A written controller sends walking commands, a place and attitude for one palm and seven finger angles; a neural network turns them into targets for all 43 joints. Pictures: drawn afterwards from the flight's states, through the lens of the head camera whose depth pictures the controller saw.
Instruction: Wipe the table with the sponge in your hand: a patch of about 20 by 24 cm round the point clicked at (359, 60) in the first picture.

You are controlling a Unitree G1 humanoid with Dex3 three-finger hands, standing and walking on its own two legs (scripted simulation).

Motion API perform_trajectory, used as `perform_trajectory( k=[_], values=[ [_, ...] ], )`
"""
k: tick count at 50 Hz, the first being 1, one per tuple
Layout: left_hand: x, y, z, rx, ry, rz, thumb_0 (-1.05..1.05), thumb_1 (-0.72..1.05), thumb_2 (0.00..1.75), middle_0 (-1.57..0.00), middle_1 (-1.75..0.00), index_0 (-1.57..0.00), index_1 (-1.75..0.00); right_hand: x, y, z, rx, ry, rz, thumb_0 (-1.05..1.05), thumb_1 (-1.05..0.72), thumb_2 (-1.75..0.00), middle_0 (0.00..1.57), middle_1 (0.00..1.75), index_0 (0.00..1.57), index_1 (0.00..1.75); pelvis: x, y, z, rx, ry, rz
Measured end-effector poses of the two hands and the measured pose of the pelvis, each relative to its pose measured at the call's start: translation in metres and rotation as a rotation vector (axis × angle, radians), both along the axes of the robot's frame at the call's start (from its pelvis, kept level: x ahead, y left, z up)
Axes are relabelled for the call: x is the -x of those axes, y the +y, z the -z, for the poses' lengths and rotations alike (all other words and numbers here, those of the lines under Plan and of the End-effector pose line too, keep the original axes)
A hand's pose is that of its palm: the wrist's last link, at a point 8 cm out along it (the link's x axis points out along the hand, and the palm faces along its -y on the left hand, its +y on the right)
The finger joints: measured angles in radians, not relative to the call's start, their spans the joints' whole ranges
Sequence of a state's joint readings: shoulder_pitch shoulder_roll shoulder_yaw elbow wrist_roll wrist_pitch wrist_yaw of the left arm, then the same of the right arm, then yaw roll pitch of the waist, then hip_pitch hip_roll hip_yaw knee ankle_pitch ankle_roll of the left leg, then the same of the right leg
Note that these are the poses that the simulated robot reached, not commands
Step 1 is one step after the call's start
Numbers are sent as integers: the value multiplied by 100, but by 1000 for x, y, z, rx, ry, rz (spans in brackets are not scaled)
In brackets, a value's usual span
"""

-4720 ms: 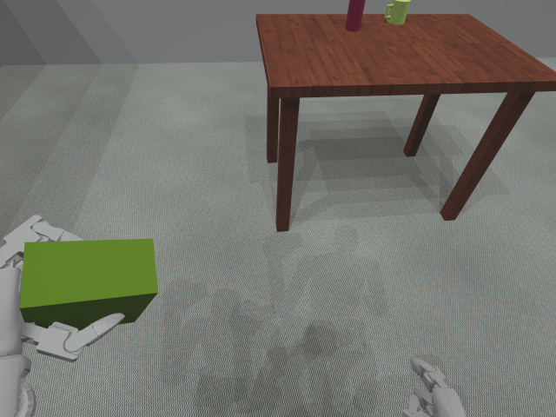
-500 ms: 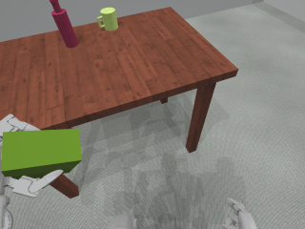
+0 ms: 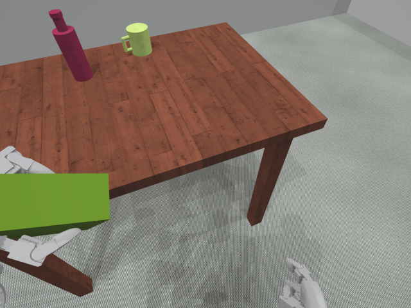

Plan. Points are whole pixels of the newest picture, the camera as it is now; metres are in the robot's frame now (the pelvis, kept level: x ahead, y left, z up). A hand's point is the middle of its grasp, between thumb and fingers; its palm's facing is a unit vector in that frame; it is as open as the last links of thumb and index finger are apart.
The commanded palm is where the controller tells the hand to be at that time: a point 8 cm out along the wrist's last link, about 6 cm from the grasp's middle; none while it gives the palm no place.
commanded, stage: take the last steps up to it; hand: left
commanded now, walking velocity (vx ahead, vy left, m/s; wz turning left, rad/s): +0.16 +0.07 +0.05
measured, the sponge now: (67, 207) +0.22 +0.21 +0.17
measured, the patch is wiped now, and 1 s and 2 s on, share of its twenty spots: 0.00 0.00 0.00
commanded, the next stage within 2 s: come to a stop and stand still in 0.12 s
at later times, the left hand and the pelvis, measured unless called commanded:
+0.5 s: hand (37, 178) +0.26 +0.26 +0.18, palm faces +0.41 -0.82 -0.40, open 10.1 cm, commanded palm +0.20 +0.29 +0.18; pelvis +0.04 +0.01 +0.00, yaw +1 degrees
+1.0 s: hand (59, 208) +0.23 +0.23 +0.15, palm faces +0.27 -0.88 -0.39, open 10.1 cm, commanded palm +0.17 +0.27 +0.18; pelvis +0.00 +0.00 +0.01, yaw -3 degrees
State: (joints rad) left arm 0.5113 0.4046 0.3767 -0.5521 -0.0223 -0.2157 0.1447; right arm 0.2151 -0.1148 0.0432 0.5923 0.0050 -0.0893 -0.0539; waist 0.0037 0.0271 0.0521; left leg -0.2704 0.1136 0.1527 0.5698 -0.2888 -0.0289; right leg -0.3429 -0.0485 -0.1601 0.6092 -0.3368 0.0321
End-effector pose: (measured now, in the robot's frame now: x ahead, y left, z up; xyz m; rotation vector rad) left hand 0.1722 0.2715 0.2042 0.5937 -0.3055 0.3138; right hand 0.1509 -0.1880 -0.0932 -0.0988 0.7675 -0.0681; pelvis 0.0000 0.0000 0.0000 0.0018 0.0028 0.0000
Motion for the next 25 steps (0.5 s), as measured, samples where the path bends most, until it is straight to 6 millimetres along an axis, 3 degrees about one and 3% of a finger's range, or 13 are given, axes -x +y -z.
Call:
perform_trajectory(
  k=[5, 11, 15, 19, 25],
  values=[
    [-15, -5, 12, 38, 20, -66, 0, -49, 99, -74, -134, -74, -135, -12, -23, 20, 20, 71, -21, 1, -90, -90, 20, 30, 20, 30, -14, -10, 5, -10, -20, -17],
    [-28, -9, 14, 75, 47, -55, -1, -49, 99, -74, -134, -74, -135, -25, -57, -1, 117, 89, 9, 1, -90, -90, 20, 30, 20, 30, -26, -11, -7, -34, -12, -26],
    [-32, -5, 10, 64, 25, -17, -1, -49, 99, -74, -134, -74, -135, -36, -69, -19, 188, 54, 26, 1, -90, -90, 20, 30, 20, 30, -34, -5, -8, -28, -8, -24],
    [-37, 11, 9, 61, -34, 6, 0, -49, 99, -74, -134, -74, -135, -50, -65, -27, 237, 1, 52, 1, -90, -90, 19, 30, 20, 30, -41, 9, 1, 4, -25, -18],
    [-46, 30, 15, 95, -46, -25, -1, -49, 99, -74, -134, -74, -135, -58, -27, -35, 169, -51, 15, 1, -90, -90, 19, 30, 19, 30, -38, 13, -3, 10, -28, -10]
  ],
)
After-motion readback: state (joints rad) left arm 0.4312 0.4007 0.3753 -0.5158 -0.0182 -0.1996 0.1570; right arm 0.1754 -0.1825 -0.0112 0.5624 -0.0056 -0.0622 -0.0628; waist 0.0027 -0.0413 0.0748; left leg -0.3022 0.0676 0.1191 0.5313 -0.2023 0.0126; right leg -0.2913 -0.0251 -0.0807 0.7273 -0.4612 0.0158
